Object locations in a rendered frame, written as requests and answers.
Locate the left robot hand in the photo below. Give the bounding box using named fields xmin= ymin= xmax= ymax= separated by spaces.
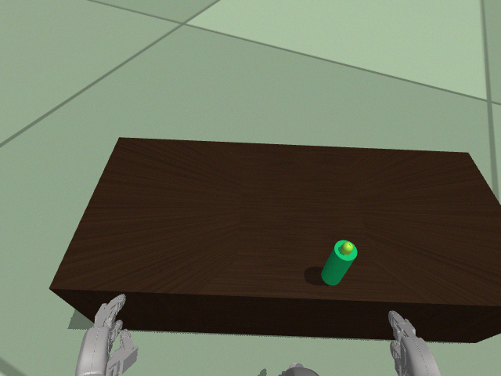
xmin=75 ymin=294 xmax=138 ymax=376

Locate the right robot hand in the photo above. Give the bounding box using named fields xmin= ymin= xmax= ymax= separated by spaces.
xmin=388 ymin=310 xmax=442 ymax=376

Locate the bottle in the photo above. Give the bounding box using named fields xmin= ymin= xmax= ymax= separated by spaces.
xmin=321 ymin=240 xmax=357 ymax=286

